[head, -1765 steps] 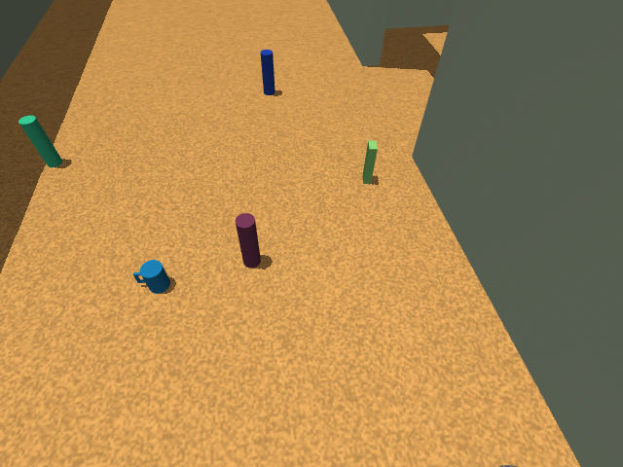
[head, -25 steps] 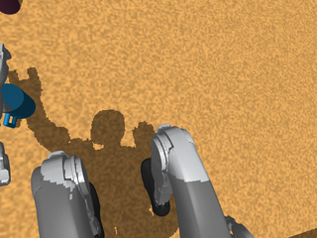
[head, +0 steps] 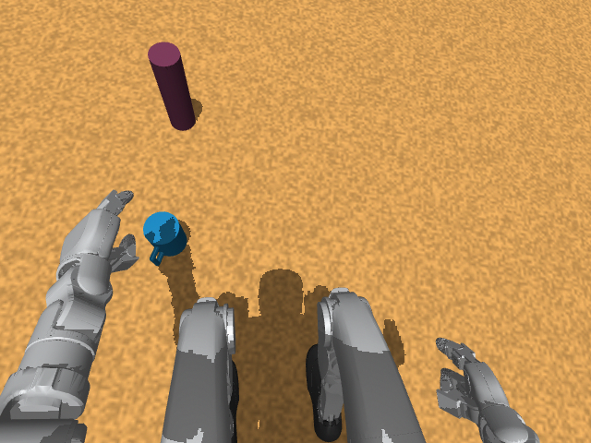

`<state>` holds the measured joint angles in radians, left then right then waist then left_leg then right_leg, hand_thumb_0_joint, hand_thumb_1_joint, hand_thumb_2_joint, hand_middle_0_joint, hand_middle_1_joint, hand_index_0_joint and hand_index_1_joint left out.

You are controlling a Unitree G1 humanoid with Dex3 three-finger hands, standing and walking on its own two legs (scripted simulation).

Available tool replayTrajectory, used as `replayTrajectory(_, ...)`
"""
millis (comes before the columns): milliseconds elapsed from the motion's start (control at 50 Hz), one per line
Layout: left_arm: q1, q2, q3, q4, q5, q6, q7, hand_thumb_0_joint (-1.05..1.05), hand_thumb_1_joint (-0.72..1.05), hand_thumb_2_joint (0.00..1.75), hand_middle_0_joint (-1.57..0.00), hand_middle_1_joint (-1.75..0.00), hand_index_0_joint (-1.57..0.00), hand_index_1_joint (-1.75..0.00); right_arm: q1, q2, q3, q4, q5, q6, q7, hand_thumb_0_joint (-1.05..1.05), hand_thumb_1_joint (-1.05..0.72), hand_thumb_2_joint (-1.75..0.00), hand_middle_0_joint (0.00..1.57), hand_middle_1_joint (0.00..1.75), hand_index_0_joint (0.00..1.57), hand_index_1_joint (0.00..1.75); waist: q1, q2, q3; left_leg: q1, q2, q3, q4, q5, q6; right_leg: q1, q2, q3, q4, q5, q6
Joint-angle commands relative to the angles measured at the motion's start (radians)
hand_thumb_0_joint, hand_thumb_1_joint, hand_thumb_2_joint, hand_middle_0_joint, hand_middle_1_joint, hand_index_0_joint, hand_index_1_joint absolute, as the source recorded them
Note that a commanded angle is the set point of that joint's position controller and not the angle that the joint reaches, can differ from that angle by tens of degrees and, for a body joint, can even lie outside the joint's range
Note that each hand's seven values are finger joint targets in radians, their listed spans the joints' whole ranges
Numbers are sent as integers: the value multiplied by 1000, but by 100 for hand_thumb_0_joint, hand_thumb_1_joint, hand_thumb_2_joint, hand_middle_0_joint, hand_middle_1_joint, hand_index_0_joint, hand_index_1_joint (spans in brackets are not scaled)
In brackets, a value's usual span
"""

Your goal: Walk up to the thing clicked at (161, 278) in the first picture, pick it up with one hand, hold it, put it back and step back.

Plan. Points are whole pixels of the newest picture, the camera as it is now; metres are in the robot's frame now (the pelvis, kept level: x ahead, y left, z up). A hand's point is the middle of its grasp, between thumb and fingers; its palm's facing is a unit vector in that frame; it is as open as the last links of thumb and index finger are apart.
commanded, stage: home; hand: left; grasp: from above
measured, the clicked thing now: (163, 241) +0.48 +0.25 -0.44
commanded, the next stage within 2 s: none
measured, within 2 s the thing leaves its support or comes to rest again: neither
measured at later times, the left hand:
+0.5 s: hand (80, 313) +0.26 +0.19 +0.09, palm faces +0.10 -0.97 -0.24, open 7.4 cm
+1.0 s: hand out of the picture +0.21 +0.19 +0.18, palm faces +0.13 -0.97 -0.19, open 7.4 cm
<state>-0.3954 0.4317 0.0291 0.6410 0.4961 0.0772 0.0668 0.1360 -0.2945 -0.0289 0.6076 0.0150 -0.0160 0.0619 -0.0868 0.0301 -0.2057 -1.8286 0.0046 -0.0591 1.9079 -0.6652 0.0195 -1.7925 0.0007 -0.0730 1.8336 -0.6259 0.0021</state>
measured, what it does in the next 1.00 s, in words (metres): rises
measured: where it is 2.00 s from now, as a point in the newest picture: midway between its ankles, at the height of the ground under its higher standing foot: (275, 417)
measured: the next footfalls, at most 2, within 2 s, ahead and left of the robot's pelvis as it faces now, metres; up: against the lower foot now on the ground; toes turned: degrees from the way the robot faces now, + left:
none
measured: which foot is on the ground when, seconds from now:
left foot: down 0.00-1.00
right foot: down 0.00-1.00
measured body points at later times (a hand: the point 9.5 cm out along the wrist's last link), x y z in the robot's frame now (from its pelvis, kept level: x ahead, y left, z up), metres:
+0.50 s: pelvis +0.04 +0.00 +0.17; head +0.12 +0.02 +0.62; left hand +0.26 +0.24 +0.10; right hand +0.22 -0.23 +0.09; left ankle +0.07 +0.11 -0.46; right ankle +0.09 -0.12 -0.46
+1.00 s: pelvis +0.07 +0.00 +0.23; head +0.08 +0.01 +0.68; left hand +0.20 +0.25 +0.19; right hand +0.26 -0.22 +0.18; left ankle +0.07 +0.11 -0.46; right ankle +0.09 -0.12 -0.46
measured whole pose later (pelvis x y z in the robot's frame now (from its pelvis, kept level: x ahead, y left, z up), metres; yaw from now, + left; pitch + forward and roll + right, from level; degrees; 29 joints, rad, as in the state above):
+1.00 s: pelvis +0.07 +0.00 +0.23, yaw +4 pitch +9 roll -3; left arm 0.50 0.23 0.03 -0.10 -0.06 0.45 0.02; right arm 0.29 -0.22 0.05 0.50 0.02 -0.23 -0.18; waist -0.04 0.04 -0.17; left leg -0.68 0.01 -0.05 1.00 -0.48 0.01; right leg -0.64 0.01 -0.06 0.92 -0.45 0.00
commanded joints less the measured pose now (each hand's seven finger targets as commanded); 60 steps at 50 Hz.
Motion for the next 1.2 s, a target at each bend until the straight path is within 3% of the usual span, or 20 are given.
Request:
replayTrajectory(0, -130, 126, 51, -318, -108, 3, 29, 0, 87, 90, -20, -31, -20, -31, 81, -144, -48, -87, 15, -50, -48, 0, -90, -90, 20, 30, 20, 30, -12, 154, -500, 544, 5, -45, -391, 100, -1, 362, 15, 13, -287, 138, -41)
replayTrajectory(40, -50, 91, 42, -362, -171, 31, 29, 0, 90, 91, -20, -30, -20, -31, 55, -135, -43, -102, 19, -61, -66, 0, -90, -90, 20, 30, 20, 30, -5, 132, -505, 608, 4, -43, -436, 117, -1, 416, 16, 16, -335, 148, -39)
replayTrajectory(80, 15, 58, 32, -372, -229, 57, 31, 0, 90, 90, -20, -30, -20, -30, 33, -124, -34, -114, 22, -71, -84, 0, -90, -90, 20, 30, 20, 30, -25, 99, -451, 620, 2, -36, -470, 101, 4, 467, 17, 22, -393, 134, -34)
replayTrajectory(100, 38, 54, 28, -408, -262, 66, 31, 0, 90, 90, -20, -30, -20, -30, 23, -118, -28, -124, 22, -77, -92, 0, -90, -90, 20, 30, 20, 30, -23, 90, -443, 633, 0, -33, -491, 85, 7, 503, 17, 26, -421, 123, -32)
replayTrajectory(120, 65, 65, 53, -427, -288, 77, 34, 0, 90, 90, -20, -30, -20, -30, 20, -116, -25, -132, 23, -81, -99, 0, -90, -90, 20, 30, 20, 30, -13, 86, -433, 646, -1, -30, -516, 68, 9, 533, 17, 32, -451, 107, -32)
replayTrajectory(200, 183, 38, 47, -524, -387, 116, 36, 0, 90, 90, -20, -30, -20, -30, 0, -100, -11, -157, 26, -103, -132, 0, -90, -90, 20, 30, 20, 30, -5, 101, -414, 778, 1, -35, -611, 126, 3, 639, 18, 37, -542, 146, -32)
replayTrajectory(260, 301, -1, 52, -545, -440, 154, 42, 0, 90, 90, -20, -30, -20, -30, 18, -80, 3, -160, 28, -111, -154, 0, -90, -90, 20, 30, 20, 30, -4, 66, -370, 838, -1, -20, -664, 220, 5, 744, 20, 40, -620, 218, -30)
replayTrajectory(420, 499, -63, 76, -673, -536, 240, 37, 0, 90, 90, -20, -30, -20, -30, 64, -46, 39, -194, 26, -147, -215, 0, -90, -90, 20, 30, 20, 30, 13, 52, -237, 998, -3, -8, -855, 253, 6, 972, 22, 37, -833, 251, -24)
replayTrajectory(500, 651, -85, 83, -745, -559, 271, 30, 0, 90, 90, -20, -30, -20, -30, 94, -42, 39, -222, 22, -166, -236, 0, -90, -90, 20, 30, 20, 30, 27, 47, -179, 1097, -2, -3, -947, 304, 2, 1066, 25, 27, -918, 290, -20)
replayTrajectory(600, 802, -107, 62, -870, -561, 292, 16, 0, 90, 90, -20, -30, -20, -30, 116, -30, 36, -243, 15, -191, -251, 0, -90, -90, 20, 30, 20, 30, 33, 46, -132, 1181, -4, 2, -1013, 425, -2, 1159, 33, 13, -987, 383, -21)
replayTrajectory(740, 894, -117, 51, -933, -561, 316, -12, 0, 90, 90, -20, -30, -20, -30, 112, -39, 27, -260, 7, -226, -260, 0, -90, -90, 20, 30, 20, 30, 35, 22, -33, 1217, -1, -8, -1080, 394, 2, 1182, 35, -1, -1048, 347, -18)
replayTrajectory(860, 851, -112, 46, -927, -556, 320, -37, 0, 90, 90, -20, -30, -20, -30, 102, -52, 22, -249, 1, -259, -261, 0, -90, -90, 20, 30, 20, 30, 28, -6, 24, 1212, 0, -7, -1097, 337, 6, 1172, 32, -2, -1065, 297, -13)
replayTrajectory(940, 848, -99, 57, -942, -550, 316, -43, 0, 90, 90, -20, -30, -20, -30, 97, -55, 20, -245, -2, -273, -258, 0, -90, -90, 20, 30, 20, 30, 39, 51, -8, 1239, 1, -13, -1107, 347, -3, 1180, 30, 1, -1051, 303, -16)
replayTrajectory(1160, 872, -105, 51, -924, -544, 309, -39, 0, 90, 90, -20, -30, -20, -30, 87, -49, 24, -239, -3, -280, -256, 0, -90, -90, 20, 30, 20, 30, 44, 12, -6, 1222, -10, 3, -1090, 347, 6, 1204, 26, 9, -1064, 307, -15)
replayTrajectory(1180, 842, -87, 61, -970, -548, 302, -39, 0, 90, 90, -20, -30, -20, -30, 89, -50, 22, -233, -5, -281, -257, 0, -90, -90, 20, 30, 20, 30, 49, 28, -26, 1229, -11, 4, -1088, 352, 5, 1210, 26, 13, -1064, 311, -15)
